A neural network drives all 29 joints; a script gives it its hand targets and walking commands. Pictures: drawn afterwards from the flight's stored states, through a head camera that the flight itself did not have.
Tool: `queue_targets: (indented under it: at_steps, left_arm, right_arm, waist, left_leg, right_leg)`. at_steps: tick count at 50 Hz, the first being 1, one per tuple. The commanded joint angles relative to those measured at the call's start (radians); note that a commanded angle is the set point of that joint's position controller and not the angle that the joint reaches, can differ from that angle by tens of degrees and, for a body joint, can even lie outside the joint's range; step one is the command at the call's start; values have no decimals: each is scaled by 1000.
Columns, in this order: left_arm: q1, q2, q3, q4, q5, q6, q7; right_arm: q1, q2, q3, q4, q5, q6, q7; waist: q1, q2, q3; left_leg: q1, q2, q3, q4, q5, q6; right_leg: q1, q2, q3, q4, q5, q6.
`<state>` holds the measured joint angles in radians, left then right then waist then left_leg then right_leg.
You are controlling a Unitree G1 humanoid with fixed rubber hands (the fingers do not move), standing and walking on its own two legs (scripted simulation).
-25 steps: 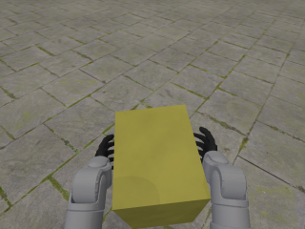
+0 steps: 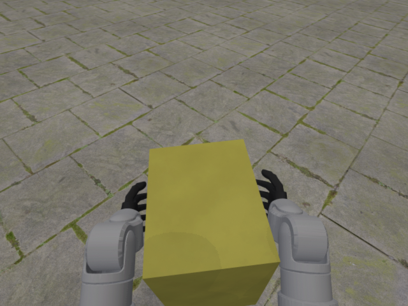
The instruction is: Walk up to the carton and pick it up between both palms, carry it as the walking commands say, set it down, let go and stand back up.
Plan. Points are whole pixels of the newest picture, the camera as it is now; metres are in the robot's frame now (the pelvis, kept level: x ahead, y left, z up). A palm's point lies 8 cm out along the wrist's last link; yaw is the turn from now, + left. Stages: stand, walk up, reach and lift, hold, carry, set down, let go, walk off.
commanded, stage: carry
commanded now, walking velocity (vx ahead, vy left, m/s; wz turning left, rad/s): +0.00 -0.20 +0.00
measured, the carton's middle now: (206, 231) +0.28 +0.00 +0.03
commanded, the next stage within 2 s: none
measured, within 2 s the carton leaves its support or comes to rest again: neither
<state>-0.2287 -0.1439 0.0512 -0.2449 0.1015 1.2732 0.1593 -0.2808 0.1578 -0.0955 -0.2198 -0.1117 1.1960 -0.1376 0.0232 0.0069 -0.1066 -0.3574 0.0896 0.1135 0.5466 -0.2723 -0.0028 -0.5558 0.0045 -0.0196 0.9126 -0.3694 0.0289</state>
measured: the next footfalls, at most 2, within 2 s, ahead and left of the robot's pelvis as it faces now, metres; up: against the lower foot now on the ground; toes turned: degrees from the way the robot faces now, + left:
right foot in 0.14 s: +0.04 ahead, -0.18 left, +0.00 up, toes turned -6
left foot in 0.40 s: +0.00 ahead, +0.01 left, +0.00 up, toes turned +8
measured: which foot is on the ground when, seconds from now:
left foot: down 0.00-0.16, up 0.18-0.38, down 0.40-0.66, up 0.68-0.90, down 0.92-1.00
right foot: up 0.00-0.12, down 0.14-0.40, up 0.42-0.62, down 0.64-0.92, up 0.94-1.00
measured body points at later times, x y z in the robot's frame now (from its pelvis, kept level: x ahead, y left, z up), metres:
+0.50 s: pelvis -0.05 -0.11 -0.01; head -0.03 -0.10 +0.44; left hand +0.24 +0.02 +0.05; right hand +0.26 -0.25 +0.07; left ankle -0.04 +0.00 -0.74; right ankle -0.04 -0.20 -0.70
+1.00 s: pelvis -0.11 -0.23 -0.01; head -0.10 -0.21 +0.44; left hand +0.18 -0.10 +0.06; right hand +0.19 -0.37 +0.08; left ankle -0.11 -0.12 -0.74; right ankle -0.08 -0.30 -0.71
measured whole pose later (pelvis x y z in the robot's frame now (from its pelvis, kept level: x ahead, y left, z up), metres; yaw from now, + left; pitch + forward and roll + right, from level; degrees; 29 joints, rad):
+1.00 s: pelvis -0.11 -0.23 -0.01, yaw -1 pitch +4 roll -1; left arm -0.22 -0.14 0.03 -0.25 0.12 1.25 0.16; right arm -0.27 0.16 -0.10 -0.22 -0.10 1.17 -0.13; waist -0.01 -0.02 -0.08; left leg -0.36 0.07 0.15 0.60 -0.31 0.02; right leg -0.50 0.03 -0.10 0.77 -0.37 -0.01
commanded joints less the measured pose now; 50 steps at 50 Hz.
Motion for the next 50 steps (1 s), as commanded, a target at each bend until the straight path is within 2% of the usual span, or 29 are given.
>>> queue_targets:
  at_steps: [1, 6, 7, 8, 9, 10, 12, 14, 18, 19, 20, 21, 22, 24, 26, 29, 31, 32, 33, 34, 35, 37, 39, 44, 45, 46, 47, 48, 50]
  left_arm:
    - [-639, -997, -697, -188, -457, -64, -263]
    - [-559, -964, -673, -163, -436, -65, -259]
    - [-554, -963, -666, -144, -428, -62, -260]
    - [-558, -959, -667, -150, -424, -63, -261]
    - [-505, -965, -633, -117, -396, -71, -265]
    - [-522, -988, -636, -131, -402, -78, -265]
    - [-541, -1014, -629, -151, -397, -86, -265]
    - [-539, -1006, -615, -157, -388, -98, -259]
    - [-486, -997, -623, -143, -365, -94, -249]
    - [-477, -994, -630, -134, -367, -92, -250]
    - [-462, -998, -641, -112, -362, -89, -246]
    - [-509, -985, -663, -161, -382, -86, -250]
    - [-610, -981, -687, -201, -406, -86, -256]
    - [-593, -1006, -694, -174, -419, -88, -265]
    - [-632, -1020, -704, -207, -447, -96, -273]
    - [-567, -984, -691, -180, -442, -85, -262]
    - [-559, -974, -679, -177, -447, -80, -267]
    - [-545, -965, -677, -145, -442, -73, -272]
    - [-539, -967, -671, -122, -436, -69, -277]
    - [-493, -972, -650, -114, -414, -74, -278]
    - [-545, -998, -658, -130, -422, -78, -280]
    - [-565, -1023, -648, -135, -417, -83, -283]
    - [-560, -1013, -627, -150, -400, -90, -272]
    - [-491, -995, -628, -127, -369, -85, -251]
    - [-468, -983, -638, -132, -362, -81, -247]
    - [-471, -990, -640, -106, -363, -77, -244]
    - [-533, -987, -666, -149, -382, -78, -250]
    - [-620, -993, -699, -203, -408, -82, -257]
    - [-630, -1019, -700, -192, -425, -87, -264]
  right_arm:
    - [-364, 1010, 635, -32, 391, 25, 264]
    - [-331, 998, 648, -17, 378, 27, 267]
    - [-327, 997, 646, -8, 376, 29, 267]
    - [-333, 997, 652, -22, 383, 26, 267]
    - [-343, 1002, 667, -34, 390, 31, 269]
    - [-392, 1027, 693, -46, 416, 29, 270]
    - [-457, 1051, 725, -97, 455, 20, 274]
    - [-471, 1047, 728, -97, 473, 16, 278]
    - [-431, 1029, 719, -88, 461, 19, 279]
    - [-399, 1024, 707, -64, 450, 20, 282]
    - [-368, 1014, 699, -48, 442, 23, 288]
    - [-318, 1011, 683, 1, 432, 17, 292]
    - [-320, 1018, 663, 19, 422, 12, 292]
    - [-331, 1030, 659, -6, 414, 7, 287]
    - [-387, 1038, 671, -56, 411, -1, 280]
    - [-329, 995, 657, -55, 389, 9, 270]
    - [-300, 993, 656, -34, 371, 18, 266]
    - [-304, 988, 659, -28, 365, 21, 264]
    - [-319, 983, 668, -37, 367, 18, 263]
    - [-324, 988, 673, -24, 374, 27, 267]
    - [-374, 1014, 687, -34, 394, 23, 270]
    - [-442, 1036, 711, -75, 433, 12, 278]
    - [-446, 1032, 714, -75, 449, 17, 282]
    - [-413, 1016, 711, -65, 459, 27, 284]
    - [-370, 1021, 705, -28, 451, 31, 290]
    - [-359, 1016, 692, -17, 445, 31, 294]
    - [-350, 1025, 686, 9, 438, 20, 300]
    - [-354, 1025, 671, 10, 434, 12, 302]
    - [-370, 1041, 666, -24, 434, 8, 296]
  waist:
    - [-39, 215, -236]
    - [-32, 234, -312]
    - [-32, 168, -324]
    - [-38, 26, -328]
    - [-23, -235, -335]
    - [-15, -318, -338]
    - [-11, -199, -328]
    - [-12, -175, -328]
    - [-21, -137, -348]
    - [-31, -109, -363]
    - [-39, 13, -329]
    - [-38, 303, -297]
    - [-41, 349, -256]
    - [-35, 128, -220]
    - [-26, 156, -205]
    - [-36, 245, -257]
    - [-29, 182, -303]
    - [-32, 83, -294]
    - [-38, -101, -281]
    - [-17, -341, -277]
    - [-16, -296, -277]
    - [-15, -150, -281]
    - [-14, -158, -250]
    - [-23, -124, -327]
    - [-29, -55, -328]
    - [-38, 26, -317]
    - [-37, 266, -245]
    - [-42, 328, -210]
    - [-35, 129, -190]
  left_leg:
    - [231, 263, -172, -107, 620, 107]
    - [200, 206, -102, -4, 564, 14]
    - [108, 175, -75, 57, 462, -19]
    - [-27, 128, -47, 139, 209, -49]
    - [-193, 16, 49, 231, -208, -84]
    - [-216, 6, 9, 342, -394, -67]
    - [-244, 0, -4, 434, -361, -39]
    - [-214, 5, -8, 404, -273, -40]
    - [4, -33, 34, 35, -49, -24]
    - [116, 28, -23, -87, 53, -9]
    - [244, 154, -158, -165, 159, 17]
    - [308, 430, -467, -193, 510, 151]
    - [292, 480, -467, -167, 684, 243]
    - [224, 399, -343, -160, 527, 189]
    - [162, 304, -194, -131, 448, 102]
    - [196, 248, -115, -77, 543, 70]
    - [144, 205, -91, -15, 420, 20]
    - [67, 179, -75, 44, 307, -2]
    - [-96, 81, -9, 156, 45, -47]
    - [-198, -10, 52, 299, -338, -73]
    - [-206, -5, -11, 406, -410, -58]
    - [-204, 0, -16, 507, -324, -35]
    - [-181, 4, -3, 436, -242, -41]
    - [24, -29, 22, 5, -103, -22]
    - [133, 20, -20, -126, 2, -10]
    - [258, 163, -185, -217, 69, 20]
    - [283, 424, -462, -220, 407, 144]
    - [262, 481, -474, -192, 589, 238]
    - [199, 403, -328, -165, 517, 185]
  right_leg:
    - [7, -14, -49, -101, -20, 16]
    - [281, 17, -142, -539, 125, -16]
    - [412, -50, -76, -574, 194, -22]
    - [517, -167, 39, -539, 493, -51]
    - [571, -296, 153, -474, 780, -144]
    - [550, -298, 145, -441, 906, -204]
    - [541, -282, 119, -436, 859, -225]
    - [517, -242, 72, -425, 780, -221]
    - [433, -195, 34, -393, 655, -207]
    - [366, -179, 22, -360, 603, -182]
    - [197, -138, 15, -285, 447, -121]
    - [-12, -45, -43, -155, 29, -34]
    - [-52, -52, 18, 28, -173, -33]
    - [-45, -78, 81, 72, -101, -17]
    - [23, -72, 41, -78, -21, -8]
    - [150, 9, -101, -299, 9, 0]
    - [320, 17, -143, -504, 105, -16]
    - [410, -51, -65, -573, 137, -21]
    - [490, -213, 118, -578, 427, -70]
    - [473, -310, 198, -543, 622, -165]
    - [465, -303, 204, -517, 708, -209]
    - [435, -267, 109, -504, 579, -216]
    - [397, -222, 64, -511, 447, -201]
    - [411, -213, 72, -461, 464, -205]
    - [335, -201, 55, -438, 427, -166]
    - [209, -158, 45, -349, 393, -107]
    - [15, -53, -43, -239, 97, -19]
    - [-40, -65, 24, -28, -121, -11]
    - [-22, -67, 78, 79, -68, -8]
